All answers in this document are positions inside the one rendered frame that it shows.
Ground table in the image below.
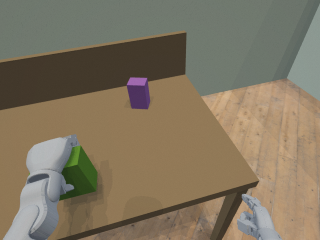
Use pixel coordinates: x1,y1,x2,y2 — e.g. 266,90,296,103
0,30,260,240

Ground left robot hand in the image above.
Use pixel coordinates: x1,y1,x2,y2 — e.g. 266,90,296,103
26,134,80,195

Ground robot left forearm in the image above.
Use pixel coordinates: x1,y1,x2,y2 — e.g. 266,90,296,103
3,169,62,240

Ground robot right forearm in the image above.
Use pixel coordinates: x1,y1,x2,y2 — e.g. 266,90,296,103
256,228,282,240

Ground sponge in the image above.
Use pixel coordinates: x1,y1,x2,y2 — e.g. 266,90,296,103
29,145,98,201

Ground right robot hand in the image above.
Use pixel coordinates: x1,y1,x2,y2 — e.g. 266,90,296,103
237,194,275,238

